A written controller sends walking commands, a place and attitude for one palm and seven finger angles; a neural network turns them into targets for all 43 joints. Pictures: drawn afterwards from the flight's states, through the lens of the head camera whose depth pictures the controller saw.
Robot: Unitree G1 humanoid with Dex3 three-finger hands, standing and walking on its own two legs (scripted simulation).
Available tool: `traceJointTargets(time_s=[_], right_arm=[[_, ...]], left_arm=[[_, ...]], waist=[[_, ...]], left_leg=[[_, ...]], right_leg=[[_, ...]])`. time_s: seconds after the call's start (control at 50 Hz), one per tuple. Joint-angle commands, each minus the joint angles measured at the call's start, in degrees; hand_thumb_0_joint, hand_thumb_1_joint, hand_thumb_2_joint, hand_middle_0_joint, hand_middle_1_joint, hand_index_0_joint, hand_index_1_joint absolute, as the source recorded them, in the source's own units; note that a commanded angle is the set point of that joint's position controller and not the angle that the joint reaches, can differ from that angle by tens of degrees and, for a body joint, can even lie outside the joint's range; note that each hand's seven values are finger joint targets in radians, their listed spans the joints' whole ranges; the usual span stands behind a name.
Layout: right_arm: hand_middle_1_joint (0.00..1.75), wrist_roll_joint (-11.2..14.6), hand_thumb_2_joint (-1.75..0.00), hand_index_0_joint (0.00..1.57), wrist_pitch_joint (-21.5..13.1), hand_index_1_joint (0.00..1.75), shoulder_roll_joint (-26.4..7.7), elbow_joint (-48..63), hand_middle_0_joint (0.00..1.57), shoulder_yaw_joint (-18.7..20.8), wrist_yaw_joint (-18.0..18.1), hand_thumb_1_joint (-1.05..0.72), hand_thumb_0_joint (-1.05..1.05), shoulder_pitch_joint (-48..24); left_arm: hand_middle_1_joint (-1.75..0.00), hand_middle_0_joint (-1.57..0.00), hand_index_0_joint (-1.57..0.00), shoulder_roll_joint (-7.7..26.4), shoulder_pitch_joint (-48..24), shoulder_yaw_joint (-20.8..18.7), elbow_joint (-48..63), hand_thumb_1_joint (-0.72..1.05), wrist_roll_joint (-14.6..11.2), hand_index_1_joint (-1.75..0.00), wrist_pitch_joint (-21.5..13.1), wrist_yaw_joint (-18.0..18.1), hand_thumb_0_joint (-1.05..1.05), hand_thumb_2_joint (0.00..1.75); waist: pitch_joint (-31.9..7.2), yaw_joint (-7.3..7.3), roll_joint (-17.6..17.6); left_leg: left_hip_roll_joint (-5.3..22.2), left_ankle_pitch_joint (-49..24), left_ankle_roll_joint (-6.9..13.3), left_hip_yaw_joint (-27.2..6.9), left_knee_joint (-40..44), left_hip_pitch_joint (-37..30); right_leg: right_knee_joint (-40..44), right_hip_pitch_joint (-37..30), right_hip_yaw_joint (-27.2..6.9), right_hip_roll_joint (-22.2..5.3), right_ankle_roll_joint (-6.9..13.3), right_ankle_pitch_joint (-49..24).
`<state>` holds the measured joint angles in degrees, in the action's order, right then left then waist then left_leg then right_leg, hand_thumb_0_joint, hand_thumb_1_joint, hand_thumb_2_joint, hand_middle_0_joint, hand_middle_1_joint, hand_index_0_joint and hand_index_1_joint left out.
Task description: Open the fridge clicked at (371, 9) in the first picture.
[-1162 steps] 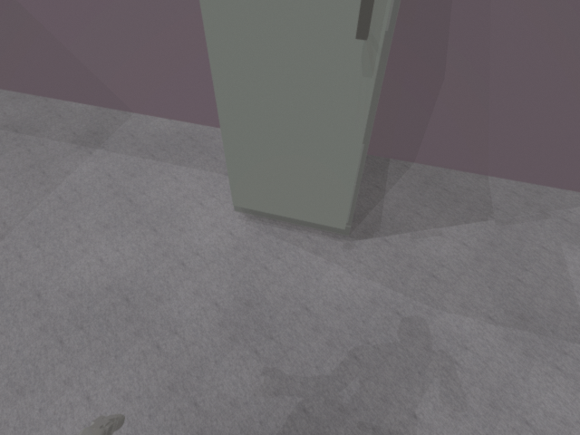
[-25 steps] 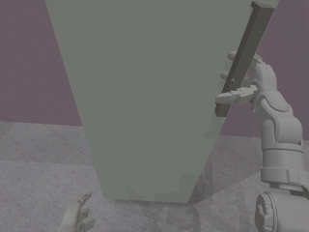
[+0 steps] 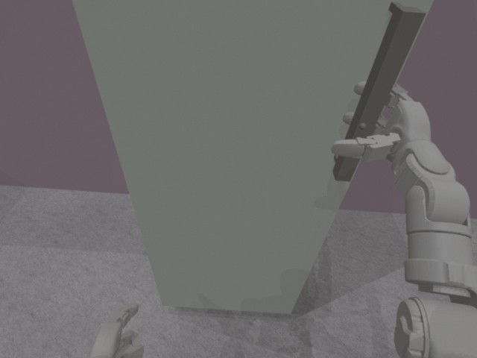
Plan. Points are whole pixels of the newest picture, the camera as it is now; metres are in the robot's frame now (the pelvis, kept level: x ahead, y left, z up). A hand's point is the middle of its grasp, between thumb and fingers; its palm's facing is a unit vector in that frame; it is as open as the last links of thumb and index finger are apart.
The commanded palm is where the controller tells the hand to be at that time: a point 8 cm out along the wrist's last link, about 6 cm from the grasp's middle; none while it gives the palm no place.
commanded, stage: grip the handle and tug to test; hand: right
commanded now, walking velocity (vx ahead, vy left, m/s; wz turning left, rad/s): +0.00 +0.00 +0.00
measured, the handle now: (364, 103) +0.45 -0.17 +0.25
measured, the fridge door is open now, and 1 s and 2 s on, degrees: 0 0 13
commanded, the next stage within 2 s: pull the door a little, standing still in 1.24 s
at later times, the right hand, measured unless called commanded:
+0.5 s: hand (361, 126) +0.40 -0.16 +0.24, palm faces +0.03 +1.00 +0.00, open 6.6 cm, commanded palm +0.37 -0.20 +0.25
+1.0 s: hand (358, 126) +0.40 -0.15 +0.24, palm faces +0.05 +1.00 +0.00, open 6.5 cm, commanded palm +0.35 -0.20 +0.25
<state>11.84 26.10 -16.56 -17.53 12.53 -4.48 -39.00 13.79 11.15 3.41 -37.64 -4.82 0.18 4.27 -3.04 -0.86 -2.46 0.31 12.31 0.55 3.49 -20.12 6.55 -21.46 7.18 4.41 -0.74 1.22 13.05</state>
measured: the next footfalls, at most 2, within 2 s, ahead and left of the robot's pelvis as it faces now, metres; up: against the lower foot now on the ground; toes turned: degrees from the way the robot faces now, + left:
none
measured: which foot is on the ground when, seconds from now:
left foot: down 0.00-1.00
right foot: down 0.00-1.00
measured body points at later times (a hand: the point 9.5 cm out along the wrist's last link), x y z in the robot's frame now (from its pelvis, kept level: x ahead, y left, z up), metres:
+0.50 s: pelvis +0.00 +0.00 +0.00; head -0.02 +0.01 +0.45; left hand +0.18 +0.22 -0.09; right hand +0.39 -0.21 +0.25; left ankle -0.02 +0.11 -0.75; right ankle -0.02 -0.10 -0.75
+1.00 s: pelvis +0.01 +0.00 +0.00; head -0.01 +0.02 +0.45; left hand +0.19 +0.23 -0.09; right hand +0.39 -0.21 +0.25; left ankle -0.02 +0.11 -0.75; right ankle -0.02 -0.10 -0.75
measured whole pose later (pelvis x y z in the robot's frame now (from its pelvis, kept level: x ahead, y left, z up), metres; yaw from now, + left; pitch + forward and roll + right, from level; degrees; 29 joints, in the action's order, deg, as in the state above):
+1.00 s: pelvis +0.01 +0.00 +0.00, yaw +0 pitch -1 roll +0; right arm 11.5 28.3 -15.6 -10.1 13.2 -3.1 -34.4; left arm 13.7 9.2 3.4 -35.9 -4.5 1.4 3.8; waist -3.3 -0.8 -3.0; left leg 0.1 12.9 0.7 3.0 -19.6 5.5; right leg -20.5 5.8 4.8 -0.9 1.0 13.6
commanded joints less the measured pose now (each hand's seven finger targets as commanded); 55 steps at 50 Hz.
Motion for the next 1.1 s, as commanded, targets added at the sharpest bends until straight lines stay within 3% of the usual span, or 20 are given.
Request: traceJointTargets(time_s=[0.0,0.1,0.24,0.28,0.34,0.4,0.42,0.46,0.5,0.54,0.6,0.64,0.7,0.8,0.84,0.88,0.9,0.92,0.94,1.08], right_arm=[[1.27,0.1,-0.5,0.35,-4.3,1.27,-10.8,12.7,0.35,2.0,0.0,0.03,0.0,-29.8],[1.3,0.2,-0.6,0.38,-5.5,1.3,-10.6,14.5,0.38,1.8,-0.2,-0.2,0.0,-30.3],[1.35,0.1,-0.74,0.41,-5.7,1.35,-9.6,14.5,0.41,1.0,-0.1,-0.53,0.0,-29.1],[1.36,0.1,-0.78,0.42,-5.6,1.36,-8.1,15.5,0.42,-0.5,0.0,-0.62,0.0,-31.7],[1.38,-0.1,-0.84,0.44,-5.4,1.38,-10.1,14.6,0.44,1.6,0.2,-0.76,0.0,-29.0],[1.4,0.2,-0.9,0.45,-5.0,1.4,-9.3,14.6,0.45,1.2,-0.1,-0.9,0.0,-29.4],[1.4,0.0,-0.9,0.45,-4.9,1.4,-10.6,14.7,0.45,2.2,-0.1,-0.9,0.0,-28.9],[1.4,0.3,-0.9,0.45,-5.2,1.4,-9.6,17.1,0.45,1.8,-0.2,-0.9,0.0,-28.0],[1.4,0.4,-0.9,0.45,-4.9,1.4,-10.5,17.0,0.45,3.1,0.1,-0.9,0.0,-27.0],[1.4,0.4,-0.9,0.45,-4.7,1.4,-11.1,17.4,0.45,3.6,0.1,-0.9,0.0,-24.1],[1.4,0.0,-0.9,0.45,-4.2,1.4,-10.6,17.8,0.45,2.6,0.2,-0.9,0.0,-26.6],[1.4,0.0,-0.9,0.45,-4.0,1.4,-11.3,18.3,0.45,3.5,0.5,-0.9,0.0,-25.0],[1.4,0.0,-0.9,0.45,-3.6,1.4,-9.4,19.5,0.45,1.9,0.3,-0.9,0.0,-25.6],[1.4,0.0,-0.9,0.45,-3.1,1.4,-9.7,18.8,0.45,1.9,0.4,-0.9,0.0,-27.1],[1.4,0.0,-0.9,0.45,-3.4,1.4,-10.7,20.3,0.45,3.1,0.4,-0.9,0.0,-23.8],[1.4,0.3,-0.9,0.45,-3.2,1.4,-9.0,21.8,0.45,2.1,0.0,-0.9,0.0,-22.9],[1.4,0.3,-0.9,0.45,-3.1,1.4,-10.4,22.5,0.45,3.3,0.0,-0.9,0.0,-21.8],[1.4,0.3,-0.9,0.45,-3.1,1.4,-8.9,24.3,0.45,2.0,-0.3,-0.9,0.0,-21.5],[1.4,0.5,-0.9,0.45,-3.3,1.4,-10.2,24.5,0.45,3.5,-0.3,-0.9,0.0,-18.8],[1.4,1.2,-0.9,0.45,-2.1,1.4,-10.7,33.4,0.45,5.6,-1.2,-0.9,0.0,-9.3]], left_arm=[[-0.3,-0.2,-0.2,6.4,-8.6,-2.2,9.2,0.9,0.2,-0.3,-3.4,0.4,0.0,0.9],[-0.3,-0.2,-0.2,6.2,-8.6,-2.2,9.5,0.9,0.3,-0.3,-3.8,0.3,0.0,0.9],[-0.3,-0.2,-0.2,6.4,-8.7,-2.3,9.4,0.9,0.3,-0.3,-3.8,0.2,0.0,0.9],[-0.3,-0.2,-0.2,6.2,-8.7,-2.2,9.3,0.9,0.3,-0.3,-3.9,0.3,0.0,0.9],[-0.3,-0.2,-0.2,6.5,-8.6,-2.4,9.1,0.9,0.5,-0.3,-3.7,0.2,0.0,0.9],[-0.3,-0.2,-0.2,6.2,-8.7,-2.1,9.2,0.9,0.5,-0.3,-3.6,0.2,0.0,0.9],[-0.3,-0.2,-0.2,6.4,-8.7,-2.2,9.2,0.9,0.5,-0.3,-3.4,0.2,0.0,0.9],[-0.3,-0.2,-0.2,6.1,-9.3,-2.2,10.0,0.9,0.4,-0.3,-3.4,0.0,0.0,0.9],[-0.3,-0.2,-0.2,6.2,-9.2,-2.2,9.7,0.9,0.7,-0.3,-3.3,-0.1,0.0,0.9],[-0.3,-0.2,-0.2,6.5,-9.7,-2.3,10.0,0.9,0.6,-0.3,-2.9,-0.2,0.0,0.9],[-0.3,-0.2,-0.2,6.3,-9.7,-2.1,9.8,0.9,0.5,-0.3,-2.7,-0.1,0.0,0.9],[-0.3,-0.2,-0.2,6.3,-9.9,-2.3,10.0,0.9,0.6,-0.3,-2.6,-0.1,0.0,0.9],[-0.3,-0.2,-0.2,6.0,-10.2,-2.0,10.3,0.9,0.5,-0.3,-2.5,-0.1,0.0,0.9],[-0.3,-0.2,-0.2,6.1,-10.0,-2.1,9.8,0.9,0.6,-0.3,-2.5,0.1,0.0,0.9],[-0.3,-0.2,-0.2,6.2,-10.2,-2.3,10.3,0.9,0.7,-0.3,-2.4,0.0,0.0,0.9],[-0.3,-0.2,-0.2,5.8,-10.9,-2.1,10.8,0.9,0.6,-0.3,-2.3,-0.2,0.0,0.9],[-0.3,-0.2,-0.2,5.9,-10.8,-2.1,10.8,0.9,0.5,-0.3,-2.1,-0.3,0.0,0.9],[-0.3,-0.2,-0.2,5.9,-11.2,-2.0,11.3,0.9,0.6,-0.3,-2.1,-0.4,0.0,0.9],[-0.3,-0.2,-0.2,6.0,-11.2,-2.3,11.4,0.9,0.6,-0.3,-2.0,-0.5,0.0,0.9],[-0.3,-0.2,-0.2,5.7,-12.5,-2.2,13.4,0.9,0.6,-0.3,-1.4,-1.3,0.0,0.9]], waist=[[-13.9,0.14,2.3],[-16.2,-0.12,0.4],[-15.7,-0.05,1.9],[-15.5,0.57,1.2],[-16.4,-0.31,2.0],[-16.5,-0.17,2.2],[-16.9,-0.43,2.2],[-17.5,-0.87,0.8],[-17.6,-1.05,3.1],[-16.8,-1.59,3.1],[-16.1,-0.83,2.9],[-16.4,-1.38,2.1],[-17.1,-1.02,2.1],[-16.3,-0.59,1.7],[-17.5,-1.42,1.6],[-17.7,-1.43,1.8],[-17.7,-1.65,2.1],[-18.3,-1.69,1.0],[-18.3,-2.1,2.6],[-19.8,-3.5,2.5]], left_leg=[[-0.6,-17.0,0.9,-1.5,1.4,-1.6],[-0.7,-18.5,1.3,-1.4,0.7,-2.3],[-0.9,-18.3,1.1,-1.2,1.1,-2.2],[-0.9,-18.3,1.2,-1.1,0.9,-1.6],[-0.9,-19.3,1.2,-1.2,1.0,-2.6],[-0.8,-20.8,1.2,-1.1,0.6,-2.9],[-0.8,-21.0,1.3,-1.1,0.4,-3.4],[-0.7,-22.0,1.3,-1.1,0.2,-3.8],[-0.9,-23.2,1.3,-0.9,-0.1,-4.5],[-0.9,-22.8,1.2,-1.0,0.2,-4.9],[-0.8,-22.3,1.2,-1.0,0.2,-4.1],[-0.9,-22.5,1.3,-1.1,0.3,-4.4],[-0.8,-23.5,1.3,-1.0,-0.1,-4.7],[-0.8,-22.5,1.1,-1.1,0.4,-3.8],[-0.9,-24.1,1.3,-1.1,0.2,-5.1],[-0.7,-25.7,1.1,-1.1,-0.2,-5.9],[-0.7,-26.1,1.2,-1.1,-0.3,-6.2],[-0.7,-26.7,1.2,-1.2,-0.6,-6.4],[-0.8,-27.2,1.2,-0.9,-0.5,-7.0],[-0.7,-33.6,1.0,-0.9,-2.3,-9.6]], right_leg=[[0.8,-6.6,-3.3,0.3,1.1,-16.4],[0.5,-8.3,-3.7,0.3,0.8,-18.7],[0.7,-8.7,-3.7,0.0,0.7,-18.8],[0.7,-8.9,-3.8,0.1,0.7,-18.8],[0.5,-9.0,-3.6,0.0,0.7,-19.7],[0.4,-8.6,-3.6,0.3,0.8,-20.4],[0.4,-8.4,-3.6,0.2,0.7,-20.8],[0.2,-9.0,-3.6,0.2,0.6,-22.2],[0.2,-8.5,-3.6,0.3,0.6,-22.8],[0.5,-8.0,-3.3,0.2,0.7,-22.3],[0.6,-8.0,-3.4,0.1,0.7,-22.0],[0.3,-8.5,-3.3,0.1,0.7,-22.5],[0.3,-8.7,-3.3,0.3,0.7,-23.2],[0.2,-8.6,-3.2,0.4,0.8,-21.8],[0.1,-9.3,-3.1,0.3,0.8,-23.8],[0.1,-8.9,-3.0,0.5,0.9,-24.3],[0.1,-8.8,-3.0,0.4,0.8,-24.6],[0.0,-9.1,-2.8,0.6,0.9,-25.0],[0.0,-9.1,-2.9,0.3,0.8,-25.7],[-0.9,-8.6,-2.6,0.4,0.7,-31.2]])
